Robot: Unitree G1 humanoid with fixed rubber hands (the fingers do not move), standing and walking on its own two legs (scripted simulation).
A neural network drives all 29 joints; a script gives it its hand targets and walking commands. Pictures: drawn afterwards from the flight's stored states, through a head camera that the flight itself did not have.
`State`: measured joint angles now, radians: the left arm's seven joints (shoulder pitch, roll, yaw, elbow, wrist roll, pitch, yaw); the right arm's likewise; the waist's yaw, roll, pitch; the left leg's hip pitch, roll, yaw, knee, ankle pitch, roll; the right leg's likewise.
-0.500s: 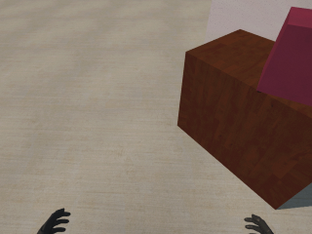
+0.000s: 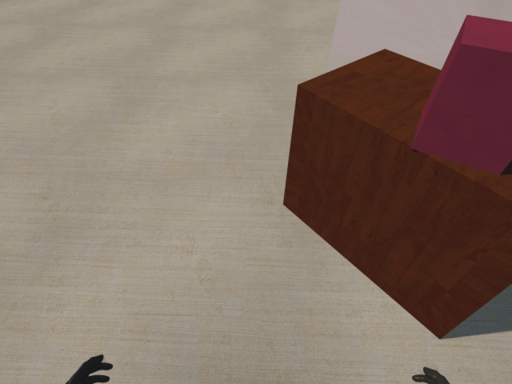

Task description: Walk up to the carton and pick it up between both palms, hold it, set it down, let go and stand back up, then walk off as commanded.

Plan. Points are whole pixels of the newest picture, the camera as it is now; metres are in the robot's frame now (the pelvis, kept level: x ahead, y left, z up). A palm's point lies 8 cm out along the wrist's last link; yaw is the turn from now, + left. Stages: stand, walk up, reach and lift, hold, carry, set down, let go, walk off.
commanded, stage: stand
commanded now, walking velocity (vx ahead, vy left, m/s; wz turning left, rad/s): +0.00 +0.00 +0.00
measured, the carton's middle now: (483, 95) +0.83 -0.59 +0.06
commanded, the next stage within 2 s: none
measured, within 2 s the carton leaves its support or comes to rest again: neither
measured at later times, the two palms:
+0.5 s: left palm out of the picture +0.10 +0.31 -0.09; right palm out of the picture +0.12 -0.29 -0.08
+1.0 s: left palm out of the picture +0.10 +0.30 -0.09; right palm out of the picture +0.08 -0.31 -0.09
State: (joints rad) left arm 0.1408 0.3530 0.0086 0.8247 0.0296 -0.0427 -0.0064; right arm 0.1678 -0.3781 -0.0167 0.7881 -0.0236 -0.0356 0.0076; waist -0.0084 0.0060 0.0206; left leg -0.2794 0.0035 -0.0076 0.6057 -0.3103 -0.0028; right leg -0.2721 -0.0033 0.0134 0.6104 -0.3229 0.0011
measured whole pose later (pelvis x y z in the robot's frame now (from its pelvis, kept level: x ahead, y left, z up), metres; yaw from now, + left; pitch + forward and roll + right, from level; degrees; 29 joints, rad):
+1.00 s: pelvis -0.01 +0.01 +0.02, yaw -1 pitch -3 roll +0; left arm 0.08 0.37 0.00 1.06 0.02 -0.01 0.00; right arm 0.10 -0.40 -0.01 1.05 -0.01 -0.02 0.00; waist -0.01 0.01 0.04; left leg -0.13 0.00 0.02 0.35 -0.17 0.00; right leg -0.14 -0.01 0.04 0.36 -0.18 0.01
